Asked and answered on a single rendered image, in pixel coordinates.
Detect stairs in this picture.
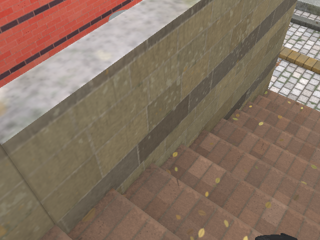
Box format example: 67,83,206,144
67,89,320,240

